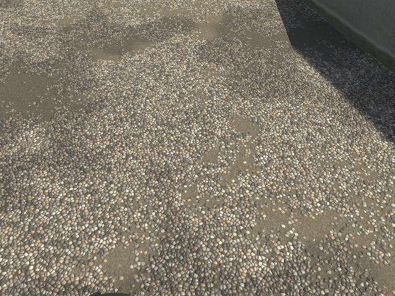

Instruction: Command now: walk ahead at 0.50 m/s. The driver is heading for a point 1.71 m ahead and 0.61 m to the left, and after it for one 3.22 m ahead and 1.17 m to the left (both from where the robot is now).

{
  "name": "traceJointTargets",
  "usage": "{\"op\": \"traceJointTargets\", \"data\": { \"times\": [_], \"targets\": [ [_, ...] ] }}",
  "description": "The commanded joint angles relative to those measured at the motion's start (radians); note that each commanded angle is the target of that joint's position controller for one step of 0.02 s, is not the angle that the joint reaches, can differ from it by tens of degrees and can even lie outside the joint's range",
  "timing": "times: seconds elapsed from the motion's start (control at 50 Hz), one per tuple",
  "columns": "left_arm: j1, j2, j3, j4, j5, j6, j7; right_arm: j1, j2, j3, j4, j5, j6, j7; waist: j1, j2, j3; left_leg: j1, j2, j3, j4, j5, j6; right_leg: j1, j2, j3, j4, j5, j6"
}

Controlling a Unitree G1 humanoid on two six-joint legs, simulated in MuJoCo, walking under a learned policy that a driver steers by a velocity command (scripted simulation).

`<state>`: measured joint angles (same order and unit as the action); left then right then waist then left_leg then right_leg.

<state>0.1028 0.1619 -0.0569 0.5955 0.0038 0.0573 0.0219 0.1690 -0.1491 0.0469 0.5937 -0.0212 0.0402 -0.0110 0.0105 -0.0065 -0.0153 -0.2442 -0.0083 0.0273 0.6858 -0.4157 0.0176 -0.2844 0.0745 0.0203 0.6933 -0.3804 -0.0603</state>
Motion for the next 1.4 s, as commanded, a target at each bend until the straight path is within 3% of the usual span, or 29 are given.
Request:
{"op": "traceJointTargets", "data": {
  "times": [0.02, 0.04, 0.08, 0.12, 0.14, 0.18, 0.22, 0.28, 0.3, 0.34, 0.4, 0.42, 0.46, 0.52, 0.56, 0.62, 0.66, 0.74, 0.78, 0.86, 0.9, 0.94, 0.96, 1.0, 1.04, 1.1, 1.12, 1.16, 1.4],
  "targets": [
    [-0.104, 0.072, 0.02, -0.098, -0.004, -0.013, 0.006, -0.062, -0.056, -0.015, -0.086, 0.001, -0.021, 0.0, -0.007, -0.011, -0.031, 0.059, 0.034, -0.06, -0.081, 0.151, 0.034, -0.069, -0.091, 0.12, -0.16, 0.172, -0.012],
    [-0.138, 0.068, 0.019, -0.115, -0.002, -0.016, -0.007, -0.11, -0.075, -0.018, -0.109, 0.001, -0.011, -0.003, 0.01, 0.016, 0.008, 0.036, 0.058, -0.089, -0.081, 0.346, 0.032, -0.089, -0.088, 0.075, -0.1, 0.357, -0.006],
    [-0.047, 0.065, 0.02, -0.079, 0.005, -0.021, 0.003, -0.033, -0.07, -0.022, -0.079, 0.0, -0.017, -0.004, -0.001, 0.013, -0.125, 0.103, 0.052, -0.074, -0.077, 0.208, 0.038, -0.024, -0.079, 0.089, -0.123, 0.217, -0.005],
    [-0.135, 0.065, 0.02, -0.111, 0.003, -0.021, -0.006, -0.103, -0.071, -0.018, -0.107, 0.0, -0.01, -0.004, 0.009, 0.013, -0.012, 0.044, 0.064, -0.095, -0.084, 0.357, 0.035, -0.075, -0.085, 0.069, -0.09, 0.368, -0.005],
    [-0.065, 0.064, 0.02, -0.086, 0.002, -0.019, 0.004, -0.048, -0.068, -0.021, -0.081, 0.0, -0.017, -0.003, -0.001, 0.008, -0.105, 0.089, 0.047, -0.07, -0.079, 0.188, 0.037, -0.028, -0.084, 0.096, -0.131, 0.215, -0.008],
    [-0.135, 0.066, 0.019, -0.112, 0.0, -0.018, -0.007, -0.107, -0.071, -0.017, -0.109, 0.0, -0.008, -0.003, 0.009, 0.009, -0.001, 0.038, 0.059, -0.089, -0.08, 0.348, 0.031, -0.084, -0.088, 0.071, -0.095, 0.367, -0.006],
    [-0.05, 0.065, 0.02, -0.079, 0.004, -0.021, 0.003, -0.037, -0.068, -0.022, -0.08, 0.0, -0.015, -0.004, -0.003, 0.005, -0.125, 0.099, 0.046, -0.068, -0.072, 0.196, 0.034, -0.022, -0.084, 0.091, -0.126, 0.226, -0.006],
    [-0.104, 0.073, 0.02, -0.098, -0.005, -0.012, 0.007, -0.062, -0.054, -0.015, -0.086, 0.0, -0.02, 0.001, -0.009, -0.02, -0.031, 0.057, 0.029, -0.056, -0.075, 0.144, 0.03, -0.071, -0.097, 0.124, -0.166, 0.171, -0.014],
    [-0.139, 0.068, 0.019, -0.115, -0.003, -0.016, -0.007, -0.111, -0.073, -0.018, -0.109, 0.0, -0.011, -0.002, 0.009, 0.01, 0.007, 0.036, 0.053, -0.085, -0.076, 0.337, 0.028, -0.091, -0.092, 0.077, -0.105, 0.358, -0.007],
    [-0.047, 0.066, 0.02, -0.079, 0.004, -0.021, 0.003, -0.034, -0.069, -0.022, -0.079, 0.0, -0.017, -0.003, -0.002, 0.011, -0.125, 0.102, 0.049, -0.073, -0.075, 0.201, 0.036, -0.026, -0.082, 0.089, -0.126, 0.212, -0.006],
    [-0.101, 0.072, 0.02, -0.097, -0.004, -0.013, 0.006, -0.063, -0.056, -0.015, -0.085, 0.001, -0.021, 0.0, -0.007, -0.011, -0.031, 0.057, 0.033, -0.063, -0.08, 0.153, 0.034, -0.068, -0.093, 0.116, -0.16, 0.17, -0.011],
    [-0.136, 0.068, 0.019, -0.115, -0.002, -0.016, -0.007, -0.111, -0.075, -0.018, -0.109, 0.001, -0.011, -0.002, 0.01, 0.016, 0.008, 0.034, 0.056, -0.092, -0.08, 0.347, 0.032, -0.088, -0.09, 0.072, -0.1, 0.356, -0.005],
    [-0.045, 0.065, 0.02, -0.079, 0.005, -0.021, 0.003, -0.034, -0.07, -0.022, -0.078, 0.0, -0.017, -0.004, -0.001, 0.014, -0.125, 0.101, 0.051, -0.077, -0.077, 0.209, 0.038, -0.023, -0.081, 0.085, -0.122, 0.215, -0.005],
    [-0.136, 0.065, 0.019, -0.113, 0.0, -0.019, -0.006, -0.109, -0.073, -0.018, -0.108, 0.001, -0.01, -0.003, 0.01, 0.014, -0.002, 0.036, 0.058, -0.094, -0.081, 0.351, 0.034, -0.077, -0.089, 0.069, -0.095, 0.365, -0.006],
    [-0.047, 0.065, 0.019, -0.079, 0.004, -0.02, 0.004, -0.038, -0.068, -0.021, -0.08, 0.0, -0.015, -0.004, -0.002, 0.008, -0.12, 0.096, 0.047, -0.072, -0.074, 0.201, 0.036, -0.025, -0.084, 0.086, -0.124, 0.221, -0.005],
    [-0.137, 0.065, 0.019, -0.113, -0.001, -0.018, -0.006, -0.11, -0.071, -0.017, -0.108, 0.0, -0.01, -0.002, 0.009, 0.009, -0.002, 0.036, 0.054, -0.091, -0.078, 0.343, 0.031, -0.078, -0.092, 0.07, -0.098, 0.366, -0.007],
    [-0.048, 0.065, 0.019, -0.079, 0.004, -0.02, 0.004, -0.039, -0.067, -0.021, -0.08, 0.0, -0.015, -0.003, -0.002, 0.006, -0.12, 0.096, 0.045, -0.071, -0.072, 0.195, 0.034, -0.027, -0.086, 0.088, -0.127, 0.218, -0.006],
    [-0.136, 0.068, 0.019, -0.115, -0.003, -0.016, -0.007, -0.112, -0.073, -0.018, -0.109, 0.0, -0.011, -0.002, 0.009, 0.011, 0.007, 0.034, 0.052, -0.09, -0.077, 0.342, 0.03, -0.089, -0.093, 0.072, -0.103, 0.355, -0.006],
    [-0.044, 0.065, 0.02, -0.079, 0.005, -0.021, 0.003, -0.035, -0.069, -0.021, -0.078, 0.0, -0.017, -0.003, -0.001, 0.013, -0.124, 0.1, 0.048, -0.078, -0.075, 0.205, 0.037, -0.024, -0.083, 0.084, -0.124, 0.211, -0.005],
    [-0.134, 0.068, 0.02, -0.114, -0.001, -0.017, -0.006, -0.111, -0.074, -0.018, -0.109, 0.001, -0.011, -0.002, 0.01, 0.015, 0.008, 0.032, 0.054, -0.095, -0.08, 0.35, 0.032, -0.086, -0.091, 0.067, -0.098, 0.356, -0.005],
    [-0.042, 0.064, 0.02, -0.079, 0.005, -0.021, 0.003, -0.034, -0.07, -0.021, -0.078, 0.0, -0.016, -0.004, -0.001, 0.014, -0.125, 0.099, 0.048, -0.079, -0.076, 0.211, 0.038, -0.021, -0.083, 0.08, -0.121, 0.215, -0.004],
    [-0.131, 0.065, 0.02, -0.111, 0.003, -0.021, -0.006, -0.105, -0.07, -0.017, -0.107, 0.0, -0.009, -0.003, 0.009, 0.012, -0.012, 0.04, 0.06, -0.1, -0.082, 0.36, 0.035, -0.072, -0.088, 0.062, -0.089, 0.367, -0.004],
    [-0.06, 0.063, 0.02, -0.085, 0.003, -0.02, 0.005, -0.05, -0.067, -0.02, -0.08, 0.001, -0.017, -0.003, 0.0, 0.009, -0.105, 0.085, 0.043, -0.076, -0.077, 0.191, 0.037, -0.026, -0.087, 0.088, -0.129, 0.213, -0.007],
    [-0.131, 0.066, 0.02, -0.112, 0.001, -0.018, -0.006, -0.109, -0.07, -0.017, -0.109, 0.0, -0.008, -0.003, 0.009, 0.007, -0.001, 0.034, 0.055, -0.095, -0.078, 0.351, 0.031, -0.081, -0.091, 0.064, -0.094, 0.365, -0.005],
    [-0.045, 0.064, 0.02, -0.079, 0.004, -0.021, 0.004, -0.04, -0.067, -0.021, -0.08, 0.001, -0.015, -0.003, -0.002, 0.006, -0.124, 0.095, 0.042, -0.074, -0.071, 0.198, 0.034, -0.02, -0.087, 0.083, -0.125, 0.223, -0.006],
    [-0.079, 0.071, 0.019, -0.086, -0.005, -0.012, 0.008, -0.045, -0.049, -0.012, -0.076, 0.0, -0.019, 0.002, -0.008, -0.019, -0.027, 0.054, 0.026, -0.068, -0.089, 0.108, 0.032, -0.067, -0.106, 0.128, -0.183, 0.127, -0.016],
    [-0.11, 0.066, 0.017, -0.102, -0.003, -0.016, -0.005, -0.098, -0.065, -0.014, -0.102, -0.002, -0.01, -0.001, 0.009, 0.007, 0.025, 0.022, 0.049, -0.097, -0.096, 0.294, 0.03, -0.084, -0.1, 0.086, -0.129, 0.31, -0.012],
    [-0.052, 0.053, 0.015, -0.073, 0.014, -0.022, -0.01, -0.067, -0.058, -0.011, -0.088, -0.007, -0.007, -0.001, 0.02, 0.014, -0.048, 0.046, 0.068, -0.115, -0.115, 0.331, 0.034, -0.021, -0.104, 0.089, -0.147, 0.319, -0.01],
    [-0.005, 0.074, 0.028, 0.031, -0.004, -0.032, -0.012, -0.024, -0.074, -0.024, -0.022, 0.007, -0.006, 0.006, 0.005, 0.005, -0.053, 0.175, 0.095, -0.141, -0.342, 0.375, 0.018, 0.119, -0.158, 0.134, -0.378, 0.404, -0.009]
  ]
}}
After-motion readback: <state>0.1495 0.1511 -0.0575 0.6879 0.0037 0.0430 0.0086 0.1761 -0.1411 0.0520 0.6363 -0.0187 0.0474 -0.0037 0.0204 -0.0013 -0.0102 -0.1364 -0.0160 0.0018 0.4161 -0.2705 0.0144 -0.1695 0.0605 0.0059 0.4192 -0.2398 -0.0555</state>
